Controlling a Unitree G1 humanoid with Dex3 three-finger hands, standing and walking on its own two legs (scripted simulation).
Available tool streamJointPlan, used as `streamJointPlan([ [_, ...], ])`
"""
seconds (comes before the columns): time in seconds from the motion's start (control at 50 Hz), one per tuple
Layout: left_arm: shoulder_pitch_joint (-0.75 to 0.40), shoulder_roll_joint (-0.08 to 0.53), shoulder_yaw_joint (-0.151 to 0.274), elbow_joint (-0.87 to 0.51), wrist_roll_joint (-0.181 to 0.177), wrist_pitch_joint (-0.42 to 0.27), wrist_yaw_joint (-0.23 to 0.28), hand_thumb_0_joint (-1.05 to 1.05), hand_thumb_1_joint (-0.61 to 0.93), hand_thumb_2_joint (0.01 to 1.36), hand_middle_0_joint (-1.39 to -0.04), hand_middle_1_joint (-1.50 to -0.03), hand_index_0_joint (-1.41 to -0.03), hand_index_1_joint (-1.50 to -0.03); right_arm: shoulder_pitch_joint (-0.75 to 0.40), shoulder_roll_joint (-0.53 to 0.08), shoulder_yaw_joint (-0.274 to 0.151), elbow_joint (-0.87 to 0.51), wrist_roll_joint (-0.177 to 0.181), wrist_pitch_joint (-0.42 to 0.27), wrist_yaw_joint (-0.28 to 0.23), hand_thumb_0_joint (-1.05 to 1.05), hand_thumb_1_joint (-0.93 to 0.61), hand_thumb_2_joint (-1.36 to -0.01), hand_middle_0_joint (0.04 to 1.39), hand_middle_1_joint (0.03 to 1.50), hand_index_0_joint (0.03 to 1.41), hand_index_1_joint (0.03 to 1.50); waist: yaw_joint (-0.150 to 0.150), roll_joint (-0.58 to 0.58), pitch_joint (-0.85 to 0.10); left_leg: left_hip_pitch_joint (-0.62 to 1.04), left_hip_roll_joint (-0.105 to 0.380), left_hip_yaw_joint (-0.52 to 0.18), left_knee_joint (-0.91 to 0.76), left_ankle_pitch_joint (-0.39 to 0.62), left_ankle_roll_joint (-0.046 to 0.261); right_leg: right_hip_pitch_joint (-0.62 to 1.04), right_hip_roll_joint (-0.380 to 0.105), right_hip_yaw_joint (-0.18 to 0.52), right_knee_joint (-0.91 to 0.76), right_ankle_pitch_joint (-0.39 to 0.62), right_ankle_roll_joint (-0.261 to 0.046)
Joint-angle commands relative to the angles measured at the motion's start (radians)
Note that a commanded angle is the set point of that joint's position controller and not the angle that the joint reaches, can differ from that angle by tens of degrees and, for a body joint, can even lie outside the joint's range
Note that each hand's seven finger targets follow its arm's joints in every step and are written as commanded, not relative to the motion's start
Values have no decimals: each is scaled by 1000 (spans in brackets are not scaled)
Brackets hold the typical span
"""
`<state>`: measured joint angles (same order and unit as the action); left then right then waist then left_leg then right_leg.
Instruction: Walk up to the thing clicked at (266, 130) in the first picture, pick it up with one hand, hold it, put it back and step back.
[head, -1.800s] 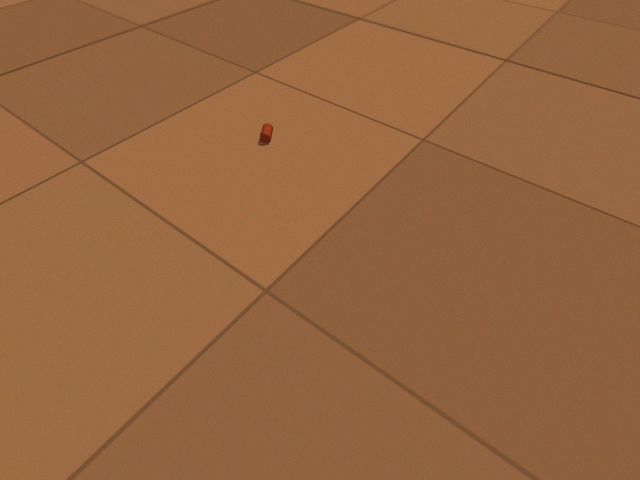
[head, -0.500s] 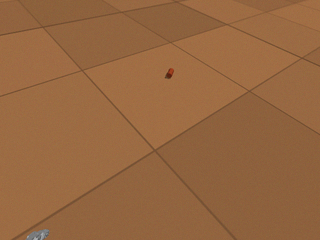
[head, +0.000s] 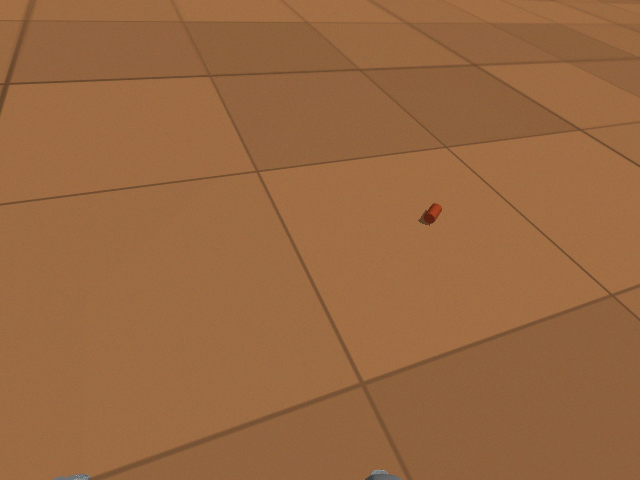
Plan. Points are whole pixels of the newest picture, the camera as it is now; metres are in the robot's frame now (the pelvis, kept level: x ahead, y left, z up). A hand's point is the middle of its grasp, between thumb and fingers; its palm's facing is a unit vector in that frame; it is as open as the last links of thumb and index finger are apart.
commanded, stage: walk up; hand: left
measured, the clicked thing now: (432, 213) +1.58 -0.67 -0.75
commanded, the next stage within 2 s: none
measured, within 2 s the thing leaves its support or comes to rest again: neither
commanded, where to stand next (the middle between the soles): +1.59 -1.15 m, yaw +59 degrees
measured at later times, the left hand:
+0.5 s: hand (247, 470) +0.20 +0.09 -0.13, palm faces +0.34 -0.84 -0.42, open 7.4 cm
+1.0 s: hand (351, 278) +0.58 -0.08 -0.16, palm faces +0.44 -0.82 -0.36, open 7.4 cm
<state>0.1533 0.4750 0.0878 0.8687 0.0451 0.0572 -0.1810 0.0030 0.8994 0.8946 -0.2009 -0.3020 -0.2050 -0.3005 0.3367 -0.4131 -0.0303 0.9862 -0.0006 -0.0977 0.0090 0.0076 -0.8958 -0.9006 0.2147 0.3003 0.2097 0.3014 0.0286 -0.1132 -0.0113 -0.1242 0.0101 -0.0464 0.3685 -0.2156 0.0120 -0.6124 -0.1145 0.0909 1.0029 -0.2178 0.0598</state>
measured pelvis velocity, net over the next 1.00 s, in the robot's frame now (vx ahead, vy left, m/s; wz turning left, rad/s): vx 0.57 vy -0.40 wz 0.54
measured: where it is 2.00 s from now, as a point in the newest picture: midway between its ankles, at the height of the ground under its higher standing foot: (452, 306)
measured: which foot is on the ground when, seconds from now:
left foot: down 0.00-0.20, up 0.22-0.56, down 0.58-0.92, up 0.94-1.00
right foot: up 0.00-0.16, down 0.18-0.60, up 0.62-0.90, down 0.92-1.00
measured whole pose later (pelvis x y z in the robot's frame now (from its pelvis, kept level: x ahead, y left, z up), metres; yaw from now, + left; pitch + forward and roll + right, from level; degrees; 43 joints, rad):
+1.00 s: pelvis +0.57 -0.40 -0.05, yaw +31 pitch -1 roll +1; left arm 0.16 0.43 0.10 0.70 0.04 0.03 -0.11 0.00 0.90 0.89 -0.20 -0.30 -0.20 -0.30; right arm 0.35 -0.52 -0.06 1.00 -0.04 -0.04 -0.09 0.01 -0.90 -0.90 0.21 0.30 0.21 0.30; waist -0.02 -0.04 0.02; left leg -0.52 0.12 -0.11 1.13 -0.53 0.06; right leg -0.47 -0.12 -0.02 0.89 -0.41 0.06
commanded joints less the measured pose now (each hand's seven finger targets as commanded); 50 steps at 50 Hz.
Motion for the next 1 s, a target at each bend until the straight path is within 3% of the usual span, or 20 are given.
streamJointPlan([
  [0.0,-212,183,65,-168,-1,-36,7,0,900,900,-200,-300,-200,-300,-67,-412,-121,-101,6,-38,-41,0,-900,-900,200,300,200,300,-20,212,30,-4,209,-246,-201,-323,183,-74,-20,5,-117,-5,13],
  [0.1,-227,177,72,-184,-2,-54,14,0,900,900,-200,-300,-200,-300,-102,-424,-126,-112,-23,-28,-61,0,-900,-900,200,300,200,300,-2,276,30,-26,224,-241,-84,-173,194,85,-37,-17,-315,-174,-37],
  [0.16,178,268,118,-54,4,-83,49,0,900,900,-200,-300,-200,-300,-190,-321,-94,-147,-34,-18,-75,0,-900,-900,200,300,200,300,205,57,-141,-384,109,-111,496,26,117,702,2,5,-445,-228,-81],
  [0.18,317,368,143,-20,15,-91,73,0,900,900,-200,-300,-200,-300,-189,-190,-53,-171,-31,-20,-75,0,-900,-900,200,300,200,300,275,-301,-106,-727,-57,23,850,-385,73,839,-197,265,-619,-524,-58],
  [0.22,78,409,126,-105,-8,-91,83,0,900,900,-200,-300,-200,-300,-135,-310,-87,-148,-19,-11,-83,0,-900,-900,200,300,200,300,132,-241,-20,-833,-1,34,1037,-341,66,696,-393,658,-961,-739,-133],
  [0.32,11,202,63,-115,-19,-115,103,0,900,900,-200,-300,-200,-300,-39,-293,-79,-50,10,13,-33,0,-900,-900,200,300,200,300,23,-118,109,-556,63,24,818,-57,57,460,-136,-61,-719,76,-59],
  [0.44,57,173,48,-127,9,-76,94,0,900,900,-200,-300,-200,-300,-120,-247,-66,-150,20,43,-20,0,-900,-900,200,300,200,300,40,-54,99,-367,-17,226,441,91,52,410,2,-297,-722,367,-10],
  [0.52,80,173,57,-176,-3,-55,107,0,900,900,-200,-300,-200,-300,168,-259,-93,-81,16,37,-66,0,-900,-900,200,300,200,300,-60,45,-36,123,-112,278,233,179,86,275,-8,-262,-249,620,-33],
  [0.54,74,169,50,-192,0,-62,118,0,900,900,-200,-300,-200,-300,264,-278,-99,-71,15,45,-88,0,-900,-900,200,300,200,300,-113,46,-70,249,-77,224,202,207,112,191,-3,-253,-110,669,6],
  [0.56,90,126,39,-212,7,-64,128,0,900,900,-200,-300,-200,-300,328,-311,-116,-64,8,46,-108,0,-900,-900,200,300,200,300,-163,173,-86,381,85,-17,153,206,209,-9,59,-223,195,154,35],
  [0.58,151,77,29,-224,17,-57,123,0,900,900,-200,-300,-200,-300,313,-389,-146,-103,-4,41,-126,0,-900,-900,200,300,200,300,-143,228,-145,489,406,-529,138,-67,364,-271,112,-124,515,-405,69],
  [0.62,109,286,58,-238,-11,-32,122,0,900,900,-200,-300,-200,-300,111,-447,-159,-177,55,12,-160,0,-900,-900,200,300,200,300,-114,107,-147,414,675,-914,-108,-342,475,-396,50,173,826,-338,67],
  [0.68,-17,257,66,-215,-13,-42,91,0,900,900,-200,-300,-200,-300,30,-333,-86,-158,22,-23,-162,0,-900,-900,200,300,200,300,-55,-101,-17,-113,386,-361,-14,-33,306,-79,-48,137,527,-146,19],
  [0.74,80,185,60,-199,-13,-14,50,0,900,900,-200,-300,-200,-300,-119,-393,-76,-154,5,-44,-119,0,-900,-900,200,300,200,300,59,159,60,-417,200,-78,-46,-236,192,123,-83,73,123,-90,-27],
  [0.82,85,147,71,-192,-8,-8,32,0,900,900,-200,-300,-200,-300,-107,-427,-95,-138,-38,-45,-89,0,-900,-900,200,300,200,300,50,267,27,-504,126,-32,10,-331,190,336,-9,-94,-189,-109,-61],
  [0.88,333,172,106,-114,3,-2,63,0,900,900,-200,-300,-200,-300,-185,-354,-90,-156,-48,-22,-96,0,-900,-900,200,300,200,300,193,148,-74,-607,94,27,338,-336,144,572,78,-216,-308,-62,-61],
  [0.9,431,235,129,-92,22,-10,77,0,900,900,-200,-300,-200,-300,-135,-260,-62,-152,-46,-11,-100,0,-900,-900,200,300,200,300,248,-93,-105,-738,-2,132,657,-405,99,681,9,-79,-467,-196,-101],
  [0.92,364,326,138,-140,30,-20,90,0,900,900,-200,-300,-200,-300,-82,-181,-37,-164,-33,-4,-106,0,-900,-900,200,300,200,300,202,-285,-47,-907,-95,135,929,-448,43,612,-238,383,-699,-366,-164],
  [0.94,157,395,142,-206,6,-33,105,0,900,900,-200,-300,-200,-300,-44,-229,-58,-160,-44,5,-127,0,-900,-900,200,300,200,300,89,-240,-15,-890,10,71,1017,-368,28,550,-340,616,-835,-504,-270],
  [0.98,43,340,139,-229,-21,-37,119,0,900,900,-200,-300,-200,-300,-104,-297,-72,-101,-14,-2,-119,0,-900,-900,200,300,200,300,37,-101,79,-760,106,28,936,-232,41,374,-272,439,-805,-467,-265],
])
